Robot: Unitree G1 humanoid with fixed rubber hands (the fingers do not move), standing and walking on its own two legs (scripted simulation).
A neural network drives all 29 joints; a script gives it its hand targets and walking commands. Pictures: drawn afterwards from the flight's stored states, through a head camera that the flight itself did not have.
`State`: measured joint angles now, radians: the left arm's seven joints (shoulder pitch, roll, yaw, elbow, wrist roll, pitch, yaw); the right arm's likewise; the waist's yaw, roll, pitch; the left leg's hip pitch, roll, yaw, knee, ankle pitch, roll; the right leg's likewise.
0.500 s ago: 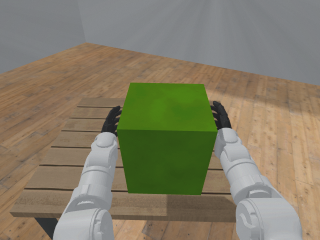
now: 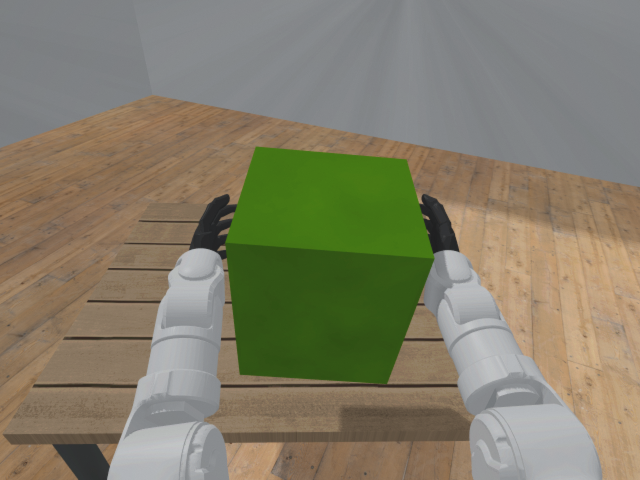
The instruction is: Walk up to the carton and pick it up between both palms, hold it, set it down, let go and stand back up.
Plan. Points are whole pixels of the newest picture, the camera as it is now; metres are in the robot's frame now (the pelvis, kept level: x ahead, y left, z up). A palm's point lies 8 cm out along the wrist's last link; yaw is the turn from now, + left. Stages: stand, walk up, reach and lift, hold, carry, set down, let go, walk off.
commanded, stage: reach and lift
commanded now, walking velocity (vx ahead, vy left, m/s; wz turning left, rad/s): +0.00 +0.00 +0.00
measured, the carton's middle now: (322, 267) +0.40 +0.03 +0.12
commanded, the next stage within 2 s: hold in 0.78 s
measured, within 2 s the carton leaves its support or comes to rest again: neither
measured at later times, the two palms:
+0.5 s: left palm (206, 248) +0.37 +0.17 +0.17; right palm (440, 248) +0.38 -0.13 +0.17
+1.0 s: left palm (200, 243) +0.36 +0.18 +0.19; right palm (441, 243) +0.37 -0.12 +0.19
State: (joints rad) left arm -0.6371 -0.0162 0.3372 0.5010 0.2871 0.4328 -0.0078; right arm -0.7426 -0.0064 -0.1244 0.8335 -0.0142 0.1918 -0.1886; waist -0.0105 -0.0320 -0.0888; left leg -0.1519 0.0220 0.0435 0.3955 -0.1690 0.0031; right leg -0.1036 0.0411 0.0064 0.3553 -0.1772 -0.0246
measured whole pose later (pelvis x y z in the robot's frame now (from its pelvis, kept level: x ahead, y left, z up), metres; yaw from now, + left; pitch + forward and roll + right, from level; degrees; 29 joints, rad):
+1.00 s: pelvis +0.00 +0.00 +0.00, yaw +0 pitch -5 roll -1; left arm -0.64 -0.02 0.34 0.35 0.28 0.59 -0.02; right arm -0.75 -0.01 -0.11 0.72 0.05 0.29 -0.20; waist -0.01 -0.03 -0.08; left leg -0.14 0.02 0.04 0.39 -0.17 0.00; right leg -0.09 0.04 0.00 0.35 -0.18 -0.02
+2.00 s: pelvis +0.00 +0.00 +0.00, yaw +0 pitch -6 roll -1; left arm -0.64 -0.02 0.34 0.30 0.31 0.65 -0.04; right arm -0.75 -0.01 -0.10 0.68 0.06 0.33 -0.20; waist -0.04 -0.03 -0.07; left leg -0.13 0.02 0.04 0.39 -0.17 0.01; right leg -0.08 0.04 0.00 0.35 -0.18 -0.02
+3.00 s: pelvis +0.00 +0.00 +0.00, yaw +0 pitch -6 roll -1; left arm -0.64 -0.03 0.34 0.26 0.33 0.66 -0.05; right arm -0.75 -0.01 -0.10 0.65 0.06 0.33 -0.20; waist -0.05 -0.03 -0.06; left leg -0.12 0.02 0.04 0.39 -0.17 0.01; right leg -0.07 0.04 0.00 0.35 -0.18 -0.02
